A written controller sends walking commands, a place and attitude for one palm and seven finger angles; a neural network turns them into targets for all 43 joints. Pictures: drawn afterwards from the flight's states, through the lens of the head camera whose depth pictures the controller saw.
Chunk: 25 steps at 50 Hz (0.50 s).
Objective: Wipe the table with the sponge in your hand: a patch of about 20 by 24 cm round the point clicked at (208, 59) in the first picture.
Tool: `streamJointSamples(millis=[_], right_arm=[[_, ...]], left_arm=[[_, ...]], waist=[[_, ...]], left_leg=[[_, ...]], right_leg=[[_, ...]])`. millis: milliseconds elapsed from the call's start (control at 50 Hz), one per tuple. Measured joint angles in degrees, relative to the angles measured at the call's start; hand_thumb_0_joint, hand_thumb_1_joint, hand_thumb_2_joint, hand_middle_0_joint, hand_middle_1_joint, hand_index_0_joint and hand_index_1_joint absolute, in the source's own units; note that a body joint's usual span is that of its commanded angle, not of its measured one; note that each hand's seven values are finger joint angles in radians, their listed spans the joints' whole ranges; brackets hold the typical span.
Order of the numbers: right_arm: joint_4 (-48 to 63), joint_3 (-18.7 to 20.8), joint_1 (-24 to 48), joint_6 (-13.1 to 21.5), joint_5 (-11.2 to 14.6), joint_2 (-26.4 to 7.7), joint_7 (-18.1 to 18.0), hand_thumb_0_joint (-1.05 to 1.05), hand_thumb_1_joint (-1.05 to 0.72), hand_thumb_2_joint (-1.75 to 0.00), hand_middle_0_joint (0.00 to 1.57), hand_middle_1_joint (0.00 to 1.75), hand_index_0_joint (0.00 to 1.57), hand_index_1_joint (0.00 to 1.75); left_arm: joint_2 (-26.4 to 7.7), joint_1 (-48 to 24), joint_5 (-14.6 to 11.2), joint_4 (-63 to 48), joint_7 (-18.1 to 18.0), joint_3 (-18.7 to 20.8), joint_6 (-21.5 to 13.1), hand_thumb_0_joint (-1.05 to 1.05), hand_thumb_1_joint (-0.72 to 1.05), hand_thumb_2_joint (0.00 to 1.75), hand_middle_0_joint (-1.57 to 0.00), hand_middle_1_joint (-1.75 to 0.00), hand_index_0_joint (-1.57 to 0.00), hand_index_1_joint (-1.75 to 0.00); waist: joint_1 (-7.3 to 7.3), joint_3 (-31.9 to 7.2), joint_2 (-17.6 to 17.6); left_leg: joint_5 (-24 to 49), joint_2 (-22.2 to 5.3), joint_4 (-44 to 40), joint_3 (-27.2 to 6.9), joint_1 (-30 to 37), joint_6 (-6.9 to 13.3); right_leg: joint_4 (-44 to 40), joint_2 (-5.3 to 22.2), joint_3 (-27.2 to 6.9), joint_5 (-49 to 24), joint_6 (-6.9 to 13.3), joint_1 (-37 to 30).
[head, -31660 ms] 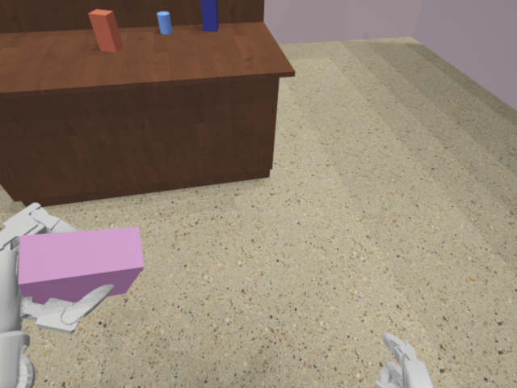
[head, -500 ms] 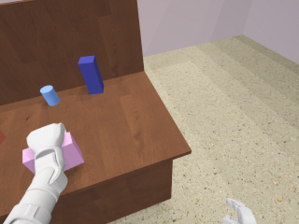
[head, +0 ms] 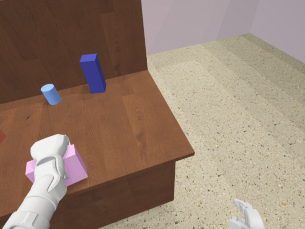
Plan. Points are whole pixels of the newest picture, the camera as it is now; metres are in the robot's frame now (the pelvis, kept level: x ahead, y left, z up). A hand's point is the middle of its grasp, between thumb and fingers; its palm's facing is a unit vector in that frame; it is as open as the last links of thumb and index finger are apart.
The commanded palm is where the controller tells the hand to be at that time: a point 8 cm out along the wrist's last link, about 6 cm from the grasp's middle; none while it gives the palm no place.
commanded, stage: move the sponge above the wiping area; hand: left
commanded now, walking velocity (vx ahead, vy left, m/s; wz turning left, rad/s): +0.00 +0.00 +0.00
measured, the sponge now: (61, 173) +0.27 +0.31 -0.02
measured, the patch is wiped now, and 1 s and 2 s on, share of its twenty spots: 0.00 0.00 0.05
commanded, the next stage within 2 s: lower the sponge onto the table in 0.46 s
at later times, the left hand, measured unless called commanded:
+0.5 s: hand (71, 167) +0.28 +0.27 +0.00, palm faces -0.22 -0.17 -0.96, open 9.0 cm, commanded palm +0.28 +0.28 +0.10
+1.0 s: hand (81, 162) +0.29 +0.24 +0.01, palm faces -0.16 -0.12 -0.98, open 8.9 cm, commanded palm +0.28 +0.27 +0.09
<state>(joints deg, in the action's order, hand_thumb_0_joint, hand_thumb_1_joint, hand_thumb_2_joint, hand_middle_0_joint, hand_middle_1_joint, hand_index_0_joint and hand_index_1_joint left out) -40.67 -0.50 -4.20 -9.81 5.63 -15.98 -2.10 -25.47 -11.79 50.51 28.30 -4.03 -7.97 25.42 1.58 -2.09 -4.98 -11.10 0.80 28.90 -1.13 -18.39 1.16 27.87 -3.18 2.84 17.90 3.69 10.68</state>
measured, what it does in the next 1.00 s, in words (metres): stands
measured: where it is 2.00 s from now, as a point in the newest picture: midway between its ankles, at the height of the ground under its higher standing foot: outside the picture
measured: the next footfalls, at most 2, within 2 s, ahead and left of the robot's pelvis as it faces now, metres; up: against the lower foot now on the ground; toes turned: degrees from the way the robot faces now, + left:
none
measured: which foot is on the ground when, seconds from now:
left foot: down 0.00-1.00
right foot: down 0.00-1.00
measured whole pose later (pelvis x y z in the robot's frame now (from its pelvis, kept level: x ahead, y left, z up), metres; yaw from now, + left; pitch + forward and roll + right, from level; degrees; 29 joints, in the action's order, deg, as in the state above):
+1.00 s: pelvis +0.00 +0.01 +0.00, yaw +0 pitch +0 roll -1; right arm -39.8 0.8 -6.4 -7.6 3.2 -15.3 -2.4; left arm -21.7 -7.5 55.0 20.8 -5.6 -9.6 8.9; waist 2.3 -1.3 -4.2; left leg -12.0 1.1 31.3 -0.7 -19.7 1.7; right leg 29.6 -2.8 2.4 18.3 2.9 11.7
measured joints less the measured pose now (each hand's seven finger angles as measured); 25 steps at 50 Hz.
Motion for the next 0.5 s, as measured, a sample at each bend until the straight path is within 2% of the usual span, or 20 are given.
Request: streamJointSamples(millis=[40, 80, 120, 160, 180, 220, 280, 320, 380, 400, 440, 500], right_arm=[[0.6, 0.4, -0.6, 1.4, -0.8, -0.1, -0.4, 0.01, -0.9, -0.9, 0.2, 0.3, 0.2, 0.3], [0.8, 1.1, -1.4, 2.8, -1.9, 0.0, -0.7, 0.01, -0.9, -0.9, 0.2, 0.3, 0.2, 0.3], [0.7, 1.9, -2.1, 3.6, -2.7, 0.2, -0.8, 0.01, -0.9, -0.9, 0.2, 0.3, 0.2, 0.3], [0.3, 2.5, -2.4, 3.6, -3.3, 0.2, -0.7, 0.01, -0.9, -0.9, 0.2, 0.3, 0.2, 0.3], [0.1, 2.7, -2.4, 3.3, -3.3, 0.2, -0.5, 0.01, -0.9, -0.9, 0.19, 0.3, 0.2, 0.3], [-0.5, 2.9, -2.3, 2.5, -3.0, 0.3, -0.1, 0.01, -0.9, -0.9, 0.19, 0.3, 0.2, 0.3], [-1.8, 2.4, -1.8, 0.9, -2.1, 0.5, 0.5, 0.01, -0.9, -0.9, 0.19, 0.3, 0.2, 0.3], [-2.2, 1.7, -1.5, -0.1, -1.2, 0.6, 0.9, 0.01, -0.9, -0.9, 0.19, 0.3, 0.2, 0.3], [-1.5, 0.9, -1.2, -1.1, -0.2, 0.2, 1.2, 0.01, -0.9, -0.9, 0.19, 0.3, 0.2, 0.3], [-1.0, 0.8, -1.2, -1.1, -0.1, 0.0, 1.1, 0.01, -0.9, -0.9, 0.19, 0.3, 0.2, 0.3], [0.0, 0.8, -1.4, -0.3, -0.3, -0.3, 0.9, 0.01, -0.9, -0.9, 0.2, 0.3, 0.2, 0.3], [1.0, 1.4, -1.7, 1.9, -1.5, -0.2, 0.1, 0.01, -0.9, -0.9, 0.2, 0.3, 0.2, 0.3]], left_arm=[[0.6, 1.7, 0.0, -2.1, 2.2, -0.2, -6.1, 0.0, -0.43, 1.03, -0.86, -1.45, -0.85, -1.46], [1.1, 4.2, 1.3, -6.0, 2.1, 0.1, -13.3, 0.0, -0.43, 1.03, -0.86, -1.45, -0.86, -1.46], [1.7, 6.3, 3.6, -9.8, -0.8, 0.6, -19.2, 0.0, -0.43, 1.03, -0.86, -1.45, -0.86, -1.46], [2.1, 7.4, 5.5, -12.4, -4.7, 1.6, -21.8, 0.0, -0.43, 1.03, -0.86, -1.45, -0.86, -1.46], [2.0, 7.4, 5.8, -13.0, -6.8, 2.2, -21.7, 0.0, -0.43, 1.03, -0.86, -1.45, -0.86, -1.46], [1.8, 6.1, 5.2, -12.5, -10.1, 3.5, -19.3, 0.0, -0.43, 1.03, -0.87, -1.45, -0.87, -1.46], [1.2, 3.4, 3.0, -8.7, -12.3, 5.8, -12.3, 0.0, -0.43, 1.03, -0.87, -1.45, -0.86, -1.46], [0.6, 1.8, 1.9, -5.4, -11.3, 5.9, -6.2, 0.0, -0.43, 1.03, -0.86, -1.46, -0.86, -1.46], [0.0, 1.7, 1.0, -2.4, -6.3, 3.5, 0.8, 0.0, -0.43, 1.03, -0.86, -1.46, -0.86, -1.47], [0.1, 2.2, 0.6, -2.5, -4.3, 2.5, 1.5, 0.0, -0.43, 1.03, -0.86, -1.46, -0.86, -1.47], [0.9, 4.1, -0.2, -4.2, -0.9, 0.8, -0.5, 0.0, -0.43, 1.03, -0.86, -1.46, -0.86, -1.47], [2.4, 7.8, 0.3, -9.3, 1.0, -1.0, -9.1, 0.0, -0.43, 1.02, -0.86, -1.46, -0.86, -1.47]], waist=[[0.04, 0.8, 0.3], [0.48, 1.1, 0.7], [0.97, 0.9, 0.9], [1.33, 0.4, 0.8], [1.38, 0.2, 0.7], [1.41, -0.3, 0.4], [1.22, -1.3, 0.1], [0.87, -1.8, 0.0], [0.18, -1.7, -0.3], [-0.01, -1.4, -0.4], [-0.14, -0.8, -0.4], [0.51, 0.3, 0.2]], left_leg=[[-0.2, -0.1, 0.5, -0.3, -0.3, 0.1], [-0.6, -0.3, 1.1, -0.1, -0.5, -0.1], [-1.2, -0.4, 1.9, 0.4, -0.9, -0.2], [-1.8, -0.6, 2.6, 1.0, -1.4, -0.2], [-2.0, -0.6, 2.9, 1.2, -1.5, -0.2], [-2.0, -0.5, 2.8, 1.6, -1.4, -0.1], [-1.6, -0.5, 1.8, 1.9, -1.0, -0.1], [-1.2, -0.3, 1.0, 1.9, -0.5, -0.1], [-0.7, -0.1, 0.1, 1.5, 0.0, 0.1], [-0.6, 0.0, 0.1, 1.3, 0.0, 0.2], [-0.6, 0.3, 0.4, 0.7, 0.0, 0.4], [-0.9, 0.4, 1.0, 0.4, 0.1, 0.7]], right_leg=[[-0.1, -0.1, 0.2, 0.0, 0.0, -0.1], [0.2, -0.3, 0.0, 0.1, 0.0, 0.1], [0.9, -0.3, -0.5, 0.5, 0.0, 0.6], [1.8, -0.4, -1.0, 0.9, 0.0, 1.4], [2.1, -0.4, -1.3, 1.0, 0.0, 1.6], [2.4, -0.3, -1.6, 1.2, -0.2, 1.8], [2.0, -0.2, -2.0, 1.0, -0.3, 1.6], [1.3, 0.0, -2.0, 0.7, -0.4, 1.3], [0.3, 0.1, -1.6, 0.2, -0.6, 0.5], [0.0, 0.2, -1.3, 0.1, -0.6, 0.3], [-0.3, 0.3, -0.8, 0.1, -0.7, -0.1], [-0.1, 0.5, -0.4, 0.2, -0.9, -0.6]])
